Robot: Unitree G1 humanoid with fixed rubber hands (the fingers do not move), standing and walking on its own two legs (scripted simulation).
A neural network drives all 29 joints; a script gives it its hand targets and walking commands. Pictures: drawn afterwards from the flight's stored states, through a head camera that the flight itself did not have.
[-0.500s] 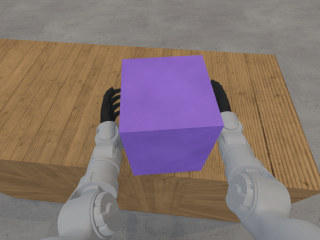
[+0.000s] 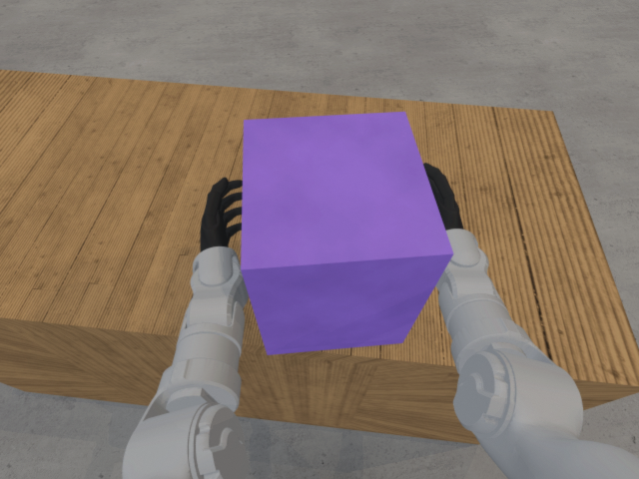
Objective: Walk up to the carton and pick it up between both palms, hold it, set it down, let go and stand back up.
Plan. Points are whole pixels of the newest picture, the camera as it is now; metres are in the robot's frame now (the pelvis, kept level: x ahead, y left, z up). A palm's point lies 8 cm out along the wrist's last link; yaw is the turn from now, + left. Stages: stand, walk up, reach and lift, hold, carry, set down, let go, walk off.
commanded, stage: reach and lift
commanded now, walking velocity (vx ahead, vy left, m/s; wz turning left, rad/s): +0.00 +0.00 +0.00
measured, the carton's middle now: (331, 242) +0.41 +0.01 +0.02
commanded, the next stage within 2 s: none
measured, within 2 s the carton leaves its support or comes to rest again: leaves its support in 0.92 s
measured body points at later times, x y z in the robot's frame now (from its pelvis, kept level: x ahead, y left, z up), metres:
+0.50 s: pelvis +0.00 +0.00 +0.00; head +0.08 +0.00 +0.44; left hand +0.40 +0.15 +0.04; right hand +0.45 -0.14 +0.05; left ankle -0.05 +0.15 -0.75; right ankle +0.03 -0.11 -0.75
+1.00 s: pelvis -0.01 +0.00 +0.00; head +0.05 +0.00 +0.44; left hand +0.39 +0.16 +0.05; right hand +0.44 -0.13 +0.06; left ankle -0.05 +0.15 -0.75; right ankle +0.03 -0.11 -0.75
